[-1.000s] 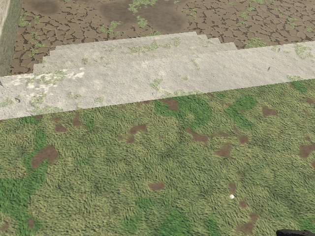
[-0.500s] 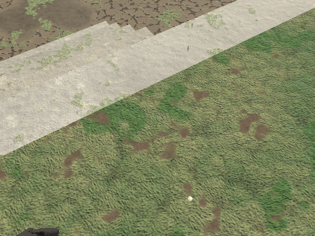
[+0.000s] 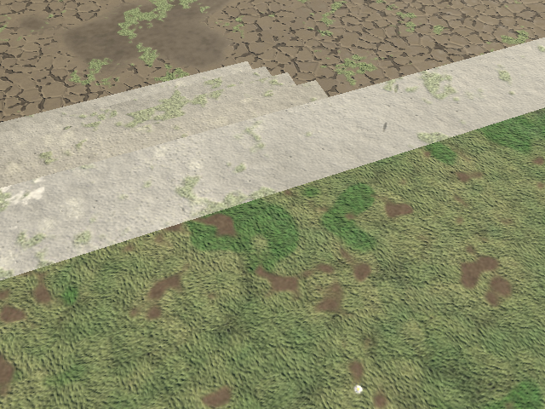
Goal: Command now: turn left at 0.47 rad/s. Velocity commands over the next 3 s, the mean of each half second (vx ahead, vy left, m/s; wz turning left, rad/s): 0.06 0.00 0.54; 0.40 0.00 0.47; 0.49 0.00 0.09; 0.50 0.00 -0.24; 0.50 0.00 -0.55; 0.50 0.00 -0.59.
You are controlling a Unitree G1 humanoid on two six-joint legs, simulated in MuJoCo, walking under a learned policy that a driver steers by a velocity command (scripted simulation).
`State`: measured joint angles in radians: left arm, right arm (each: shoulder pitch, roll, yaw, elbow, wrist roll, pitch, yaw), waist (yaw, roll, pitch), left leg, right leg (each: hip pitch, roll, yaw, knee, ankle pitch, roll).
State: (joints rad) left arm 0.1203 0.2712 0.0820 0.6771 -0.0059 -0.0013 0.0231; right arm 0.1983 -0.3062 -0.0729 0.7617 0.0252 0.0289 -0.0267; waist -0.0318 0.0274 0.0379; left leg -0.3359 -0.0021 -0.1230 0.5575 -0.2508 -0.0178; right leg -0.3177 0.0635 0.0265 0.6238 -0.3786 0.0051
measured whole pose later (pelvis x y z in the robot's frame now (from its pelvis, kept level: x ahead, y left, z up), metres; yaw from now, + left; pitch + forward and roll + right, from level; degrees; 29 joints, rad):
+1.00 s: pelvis +0.21 +0.11 -0.01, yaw +31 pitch +3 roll -2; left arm 0.04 0.28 0.06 0.69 0.00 -0.12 -0.05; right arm 0.42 -0.30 -0.06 0.76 0.03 -0.03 -0.02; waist -0.06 0.03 0.02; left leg -0.16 -0.04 -0.18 0.92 -0.49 0.03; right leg -0.46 0.05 -0.04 0.55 -0.15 -0.05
